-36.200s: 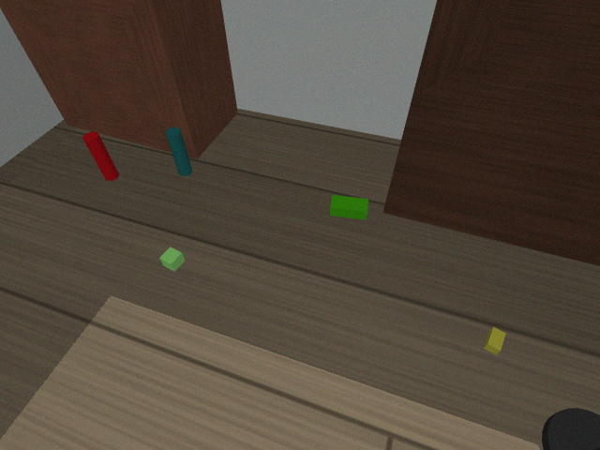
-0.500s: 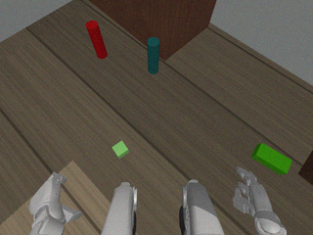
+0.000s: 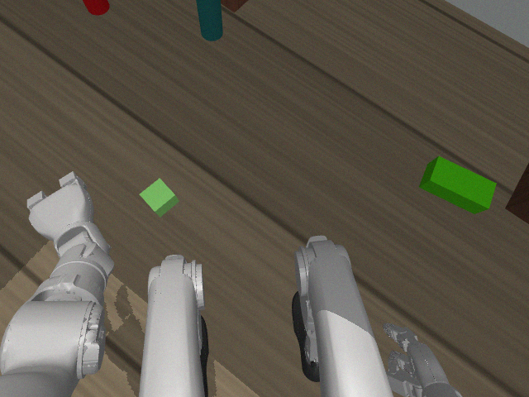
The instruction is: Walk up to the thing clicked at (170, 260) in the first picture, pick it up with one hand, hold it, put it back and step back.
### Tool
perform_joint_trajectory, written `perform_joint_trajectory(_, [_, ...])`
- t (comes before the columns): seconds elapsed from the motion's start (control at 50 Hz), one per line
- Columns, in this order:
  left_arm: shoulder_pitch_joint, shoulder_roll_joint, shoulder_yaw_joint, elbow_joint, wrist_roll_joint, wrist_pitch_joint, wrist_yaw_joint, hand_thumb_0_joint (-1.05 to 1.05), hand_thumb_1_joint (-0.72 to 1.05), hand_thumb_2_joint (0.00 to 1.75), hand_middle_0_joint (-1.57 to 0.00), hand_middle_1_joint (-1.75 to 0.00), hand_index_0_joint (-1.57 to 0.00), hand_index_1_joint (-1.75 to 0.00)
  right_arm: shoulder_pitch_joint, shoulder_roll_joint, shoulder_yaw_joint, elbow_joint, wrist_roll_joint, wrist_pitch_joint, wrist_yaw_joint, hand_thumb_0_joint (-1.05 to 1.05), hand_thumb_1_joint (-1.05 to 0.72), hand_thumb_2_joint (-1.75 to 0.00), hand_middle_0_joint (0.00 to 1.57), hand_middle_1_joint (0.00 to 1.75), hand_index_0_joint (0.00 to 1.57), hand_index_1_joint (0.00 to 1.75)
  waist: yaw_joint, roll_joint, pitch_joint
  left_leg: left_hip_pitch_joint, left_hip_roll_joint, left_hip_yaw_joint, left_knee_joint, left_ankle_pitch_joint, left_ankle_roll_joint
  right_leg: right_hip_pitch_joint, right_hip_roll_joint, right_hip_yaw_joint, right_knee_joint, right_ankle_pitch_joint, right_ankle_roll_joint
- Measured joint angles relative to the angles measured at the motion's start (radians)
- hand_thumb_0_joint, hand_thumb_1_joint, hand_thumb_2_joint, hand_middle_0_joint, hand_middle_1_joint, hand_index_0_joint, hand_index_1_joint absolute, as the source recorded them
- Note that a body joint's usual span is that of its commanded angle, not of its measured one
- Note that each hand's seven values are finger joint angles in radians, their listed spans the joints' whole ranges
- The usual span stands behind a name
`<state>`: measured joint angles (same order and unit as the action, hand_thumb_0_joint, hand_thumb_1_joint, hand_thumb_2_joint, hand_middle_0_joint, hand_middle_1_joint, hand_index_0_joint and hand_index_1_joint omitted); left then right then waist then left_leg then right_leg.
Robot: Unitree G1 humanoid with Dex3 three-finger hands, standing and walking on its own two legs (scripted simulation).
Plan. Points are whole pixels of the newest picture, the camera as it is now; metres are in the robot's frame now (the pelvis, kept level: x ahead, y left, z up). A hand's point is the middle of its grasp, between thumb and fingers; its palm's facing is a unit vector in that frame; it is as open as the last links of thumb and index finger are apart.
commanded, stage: rise first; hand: left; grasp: from above
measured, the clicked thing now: (159, 197) +0.52 +0.21 -0.40
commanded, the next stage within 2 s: approach in 1.26 s
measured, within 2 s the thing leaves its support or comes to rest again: neither
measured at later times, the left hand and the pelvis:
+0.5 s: hand (115, 202) +0.46 +0.26 -0.22, palm faces -0.30 -0.28 -0.91, open 12.9 cm; pelvis +0.01 +0.02 -0.07, yaw -2 degrees
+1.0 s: hand (125, 198) +0.48 +0.25 -0.26, palm faces -0.31 -0.28 -0.91, open 13.0 cm; pelvis +0.01 +0.01 -0.09, yaw -3 degrees
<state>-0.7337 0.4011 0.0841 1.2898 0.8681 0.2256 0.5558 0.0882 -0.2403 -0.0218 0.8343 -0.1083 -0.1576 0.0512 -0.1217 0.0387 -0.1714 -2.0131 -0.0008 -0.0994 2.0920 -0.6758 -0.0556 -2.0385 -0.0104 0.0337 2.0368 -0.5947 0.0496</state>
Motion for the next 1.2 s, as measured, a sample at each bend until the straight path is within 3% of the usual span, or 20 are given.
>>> perform_joint_trajectory(0.2, [-0.161, 0.037, 0.079, 0.212, -0.032, 0.023, 0.041, 0.0, -0.33, 0.85, -0.3, -0.84, -0.3, -0.83, 0.046, -0.012, 0.02, 0.053, -0.025, -0.062, 0.067, 0.01, -0.89, -0.89, 0.2, 0.3, 0.2, 0.3, -0.079, 0.003, 0.014, -0.111, -0.018, -0.009, 0.11, 0.001, 0.007, -0.088, -0.003, 0.004, 0.088, -0.001, 0.013])
perform_joint_trajectory(0.38, [-0.279, 0.088, 0.129, 0.333, -0.018, 0.047, 0.084, 0.0, -0.34, 0.85, -0.3, -0.84, -0.29, -0.84, 0.062, -0.037, 0.03, 0.082, -0.049, -0.101, 0.13, 0.01, -0.89, -0.89, 0.2, 0.3, 0.2, 0.3, -0.125, 0.014, 0.038, -0.185, -0.024, -0.007, 0.184, -0.016, 0.021, -0.152, -0.001, 0.012, 0.15, -0.017, 0.018])
perform_joint_trajectory(0.52, [-0.338, 0.115, 0.16, 0.368, -0.012, 0.044, 0.079, 0.0, -0.34, 0.84, -0.28, -0.88, -0.28, -0.86, 0.074, -0.045, 0.034, 0.078, -0.063, -0.12, 0.183, 0.01, -0.89, -0.89, 0.2, 0.3, 0.2, 0.3, -0.136, 0.026, 0.079, -0.221, -0.023, -0.007, 0.228, -0.031, 0.025, -0.188, 0.005, 0.017, 0.19, -0.028, 0.024])
perform_joint_trajectory(0.68, [-0.358, 0.14, 0.188, 0.37, 0.019, 0.016, 0.069, 0.0, -0.34, 0.84, -0.27, -0.89, -0.28, -0.88, 0.089, -0.053, 0.044, 0.062, -0.068, -0.126, 0.224, 0.01, -0.89, -0.89, 0.2, 0.3, 0.2, 0.3, -0.137, 0.033, 0.121, -0.248, -0.024, -0.016, 0.269, -0.043, 0.019, -0.218, 0.01, 0.015, 0.228, -0.034, 0.035])
perform_joint_trajectory(1.2, [-0.402, 0.219, 0.204, 0.459, 0.071, -0.03, 0.106, 0.0, -0.35, 0.84, -0.29, -0.83, -0.28, -0.83, 0.099, -0.093, 0.059, 0.065, -0.091, -0.136, 0.267, 0.01, -0.89, -0.89, 0.2, 0.3, 0.19, 0.3, -0.172, 0.01, 0.156, -0.296, -0.031, -0.055, 0.328, -0.037, 0.009, -0.255, 0.016, -0.016, 0.265, -0.019, 0.027])
